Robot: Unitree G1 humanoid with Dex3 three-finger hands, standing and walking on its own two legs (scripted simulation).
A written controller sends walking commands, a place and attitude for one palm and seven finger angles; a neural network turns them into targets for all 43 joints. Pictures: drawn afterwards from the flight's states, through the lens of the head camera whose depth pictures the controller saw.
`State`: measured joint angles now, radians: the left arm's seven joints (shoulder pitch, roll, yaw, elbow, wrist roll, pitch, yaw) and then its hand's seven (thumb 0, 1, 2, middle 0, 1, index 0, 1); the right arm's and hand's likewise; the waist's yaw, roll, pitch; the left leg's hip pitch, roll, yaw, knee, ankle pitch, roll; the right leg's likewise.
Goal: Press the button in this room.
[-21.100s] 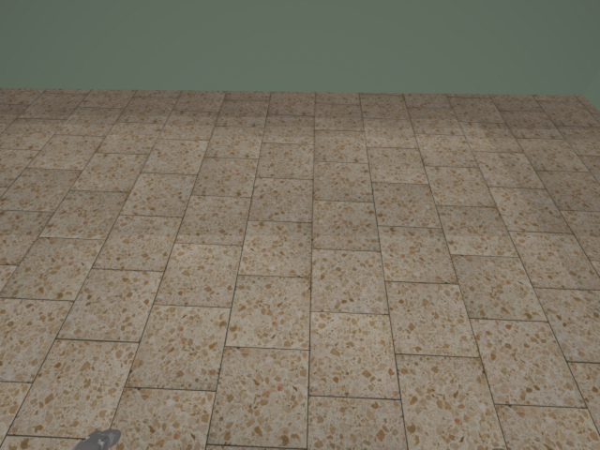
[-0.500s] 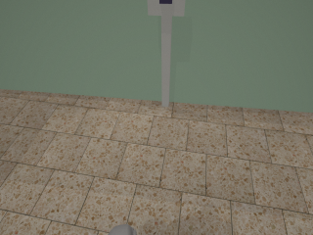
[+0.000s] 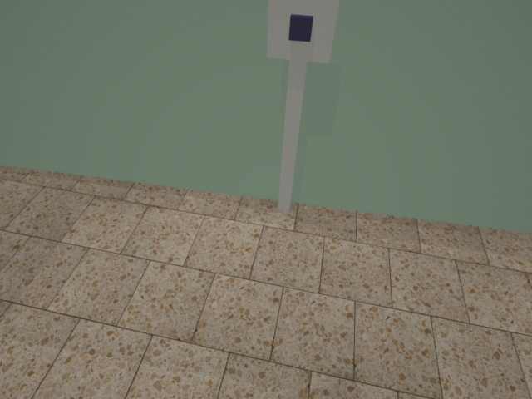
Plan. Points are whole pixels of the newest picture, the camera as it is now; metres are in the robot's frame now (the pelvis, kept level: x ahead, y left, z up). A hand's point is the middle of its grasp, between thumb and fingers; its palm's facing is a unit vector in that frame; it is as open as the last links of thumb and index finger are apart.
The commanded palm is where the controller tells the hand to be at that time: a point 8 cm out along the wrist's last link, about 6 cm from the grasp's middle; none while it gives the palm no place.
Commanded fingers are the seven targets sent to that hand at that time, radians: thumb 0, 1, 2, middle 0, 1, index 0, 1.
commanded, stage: stand and wait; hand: left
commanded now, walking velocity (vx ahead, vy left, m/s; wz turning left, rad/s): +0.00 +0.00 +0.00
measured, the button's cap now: (300, 27) +1.08 -0.03 +0.12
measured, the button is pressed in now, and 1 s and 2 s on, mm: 0 0 0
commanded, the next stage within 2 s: look at it before walking up in 0.54 s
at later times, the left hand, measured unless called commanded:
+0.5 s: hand out of the picture +0.00 +0.12 -0.17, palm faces +0.02 -0.99 -0.16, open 7.3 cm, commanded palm none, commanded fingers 0.00 0.90 0.90 -0.20 -0.30 -0.20 -0.30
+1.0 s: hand out of the picture -0.01 +0.12 -0.17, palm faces +0.04 -0.99 -0.15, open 7.3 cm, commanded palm none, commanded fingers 0.00 0.90 0.90 -0.20 -0.30 -0.20 -0.30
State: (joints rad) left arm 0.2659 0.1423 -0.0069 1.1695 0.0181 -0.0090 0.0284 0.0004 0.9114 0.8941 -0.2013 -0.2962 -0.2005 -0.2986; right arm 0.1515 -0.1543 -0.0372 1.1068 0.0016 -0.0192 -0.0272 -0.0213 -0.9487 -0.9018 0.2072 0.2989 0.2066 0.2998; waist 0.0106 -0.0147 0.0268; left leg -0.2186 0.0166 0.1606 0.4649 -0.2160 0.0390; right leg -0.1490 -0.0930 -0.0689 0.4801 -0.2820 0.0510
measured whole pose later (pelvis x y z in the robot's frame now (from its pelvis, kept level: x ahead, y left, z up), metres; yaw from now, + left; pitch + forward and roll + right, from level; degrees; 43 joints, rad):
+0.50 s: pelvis +0.02 -0.03 +0.01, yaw +0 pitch -1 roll +0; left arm 0.31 0.11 -0.02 1.15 0.01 -0.02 0.04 0.00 0.91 0.89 -0.20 -0.30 -0.20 -0.30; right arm 0.32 -0.10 -0.01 1.19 0.00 -0.01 -0.02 0.00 -0.91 -0.90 0.20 0.30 0.20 0.30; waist -0.02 0.00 0.04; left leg -0.17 0.06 0.14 0.39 -0.19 -0.01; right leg -0.09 -0.04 -0.09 0.39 -0.28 0.01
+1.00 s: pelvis +0.02 -0.03 +0.01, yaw +0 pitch -1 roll +0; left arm 0.33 0.11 -0.01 1.15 0.01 -0.02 0.04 0.00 0.91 0.89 -0.20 -0.30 -0.20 -0.30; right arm 0.27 -0.13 -0.02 1.16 0.00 -0.01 -0.03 0.01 -0.92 -0.90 0.20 0.30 0.20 0.30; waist 0.00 -0.01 0.04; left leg -0.17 0.06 0.13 0.41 -0.21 -0.02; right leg -0.08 -0.03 -0.10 0.39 -0.29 0.00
